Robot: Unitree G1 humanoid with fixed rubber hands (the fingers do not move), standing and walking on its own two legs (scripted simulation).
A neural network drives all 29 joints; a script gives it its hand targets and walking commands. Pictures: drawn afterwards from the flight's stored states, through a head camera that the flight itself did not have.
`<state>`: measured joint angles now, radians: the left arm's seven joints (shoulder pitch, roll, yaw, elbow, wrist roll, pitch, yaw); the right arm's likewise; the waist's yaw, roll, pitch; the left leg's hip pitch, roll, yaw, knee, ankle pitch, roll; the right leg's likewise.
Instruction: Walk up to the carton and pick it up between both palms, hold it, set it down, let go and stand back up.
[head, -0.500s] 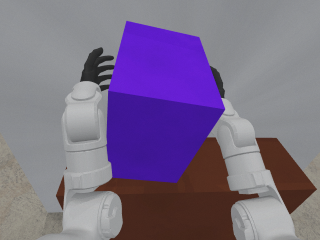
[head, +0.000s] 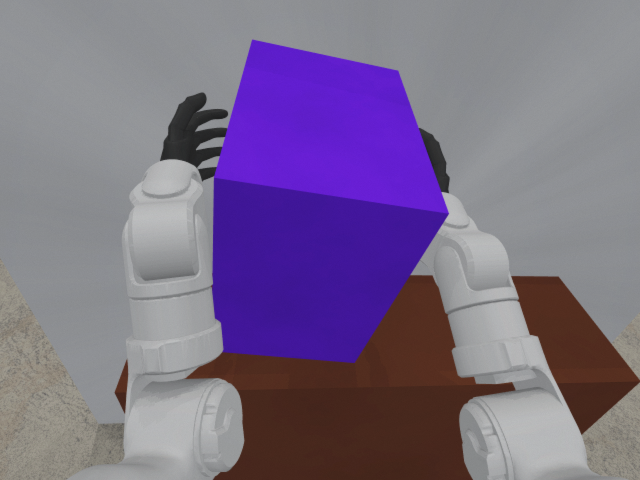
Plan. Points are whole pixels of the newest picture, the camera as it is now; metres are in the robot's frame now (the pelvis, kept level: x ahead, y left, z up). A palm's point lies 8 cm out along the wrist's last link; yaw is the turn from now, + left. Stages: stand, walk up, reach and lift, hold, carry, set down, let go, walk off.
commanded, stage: hold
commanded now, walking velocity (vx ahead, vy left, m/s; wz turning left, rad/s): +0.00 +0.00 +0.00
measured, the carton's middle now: (305, 209) +0.37 +0.01 +0.21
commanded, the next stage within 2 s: none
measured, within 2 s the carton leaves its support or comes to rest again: neither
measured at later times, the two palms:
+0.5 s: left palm (189, 174) +0.35 +0.13 +0.27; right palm (430, 203) +0.36 -0.13 +0.24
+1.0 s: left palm (190, 175) +0.35 +0.13 +0.27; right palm (432, 205) +0.35 -0.14 +0.24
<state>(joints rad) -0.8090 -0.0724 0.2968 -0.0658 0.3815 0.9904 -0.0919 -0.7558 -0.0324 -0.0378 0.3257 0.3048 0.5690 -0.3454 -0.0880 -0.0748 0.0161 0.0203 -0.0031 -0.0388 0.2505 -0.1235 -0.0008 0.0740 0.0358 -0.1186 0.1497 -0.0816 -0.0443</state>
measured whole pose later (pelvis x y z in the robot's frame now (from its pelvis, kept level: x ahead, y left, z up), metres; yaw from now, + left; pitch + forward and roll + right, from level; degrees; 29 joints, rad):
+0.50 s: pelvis +0.00 +0.00 +0.00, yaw +0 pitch -9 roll +0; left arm -0.79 -0.09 0.29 -0.09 0.40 0.99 -0.08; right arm -0.75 -0.04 -0.03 0.33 0.31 0.56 -0.33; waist -0.10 -0.07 0.03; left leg 0.02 -0.01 -0.04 0.24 -0.12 0.00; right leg 0.07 0.03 -0.12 0.16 -0.09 -0.04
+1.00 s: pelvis +0.00 +0.00 +0.00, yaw +0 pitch -8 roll +0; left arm -0.78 -0.08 0.28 -0.10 0.38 0.98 -0.09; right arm -0.73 -0.04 -0.02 0.30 0.31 0.56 -0.35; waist -0.10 -0.07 0.03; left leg 0.02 0.00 -0.05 0.24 -0.12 0.00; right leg 0.07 0.04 -0.13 0.15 -0.08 -0.05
